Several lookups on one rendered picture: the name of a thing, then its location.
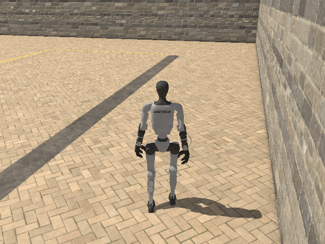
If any left robot hand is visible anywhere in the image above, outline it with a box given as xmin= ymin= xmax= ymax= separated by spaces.
xmin=135 ymin=145 xmax=145 ymax=158

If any robot right upper arm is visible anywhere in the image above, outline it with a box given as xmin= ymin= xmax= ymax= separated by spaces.
xmin=173 ymin=103 xmax=185 ymax=132

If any robot left upper arm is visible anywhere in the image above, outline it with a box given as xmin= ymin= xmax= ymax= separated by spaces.
xmin=140 ymin=103 xmax=152 ymax=131

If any humanoid robot torso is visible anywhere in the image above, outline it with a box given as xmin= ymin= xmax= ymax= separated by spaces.
xmin=151 ymin=101 xmax=174 ymax=153

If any robot left forearm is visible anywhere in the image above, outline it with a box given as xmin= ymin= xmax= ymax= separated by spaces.
xmin=136 ymin=123 xmax=145 ymax=146

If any robot right thigh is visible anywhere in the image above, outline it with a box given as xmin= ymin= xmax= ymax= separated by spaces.
xmin=169 ymin=141 xmax=180 ymax=175

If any robot right forearm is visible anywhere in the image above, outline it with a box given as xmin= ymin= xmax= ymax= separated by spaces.
xmin=179 ymin=124 xmax=189 ymax=150

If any right robot hand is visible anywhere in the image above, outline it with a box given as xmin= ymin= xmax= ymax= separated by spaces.
xmin=178 ymin=150 xmax=189 ymax=164

